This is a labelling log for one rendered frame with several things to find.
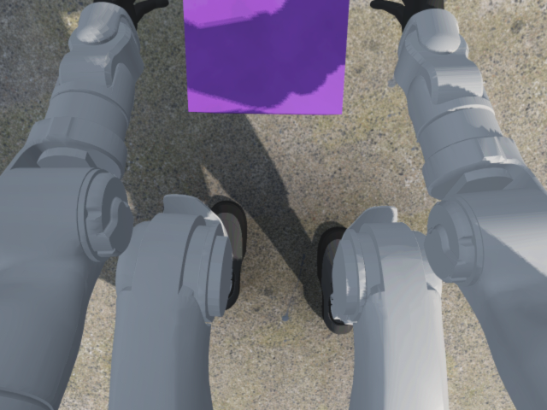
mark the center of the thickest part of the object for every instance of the left robot upper arm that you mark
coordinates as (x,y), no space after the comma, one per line
(58,226)

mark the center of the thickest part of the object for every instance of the left robot hand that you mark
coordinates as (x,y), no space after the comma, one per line
(137,11)

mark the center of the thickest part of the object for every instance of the right robot hand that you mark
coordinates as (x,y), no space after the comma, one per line
(404,13)

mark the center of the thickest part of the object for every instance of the carton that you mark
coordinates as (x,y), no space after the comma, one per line
(265,56)

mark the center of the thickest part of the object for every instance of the right robot thigh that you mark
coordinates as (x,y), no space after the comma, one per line
(380,282)

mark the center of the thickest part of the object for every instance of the right robot upper arm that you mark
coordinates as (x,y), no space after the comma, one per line
(493,245)

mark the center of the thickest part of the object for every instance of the left robot forearm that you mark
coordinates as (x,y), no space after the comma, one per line
(91,104)

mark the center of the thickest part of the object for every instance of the right robot forearm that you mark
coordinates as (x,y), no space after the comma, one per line
(462,144)

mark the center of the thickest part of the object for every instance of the robot right foot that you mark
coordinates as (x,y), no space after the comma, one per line
(327,248)

